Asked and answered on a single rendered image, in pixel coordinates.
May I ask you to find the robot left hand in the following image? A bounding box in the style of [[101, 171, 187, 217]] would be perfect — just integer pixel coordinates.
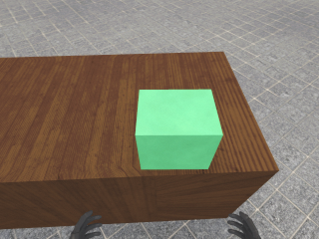
[[69, 210, 103, 239]]

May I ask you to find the pedestal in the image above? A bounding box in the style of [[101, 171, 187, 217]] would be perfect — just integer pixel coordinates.
[[0, 52, 279, 230]]

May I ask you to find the carton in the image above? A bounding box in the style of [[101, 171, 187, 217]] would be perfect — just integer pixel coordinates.
[[135, 90, 223, 170]]

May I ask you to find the robot right hand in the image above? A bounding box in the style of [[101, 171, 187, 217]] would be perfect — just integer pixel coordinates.
[[227, 211, 261, 239]]

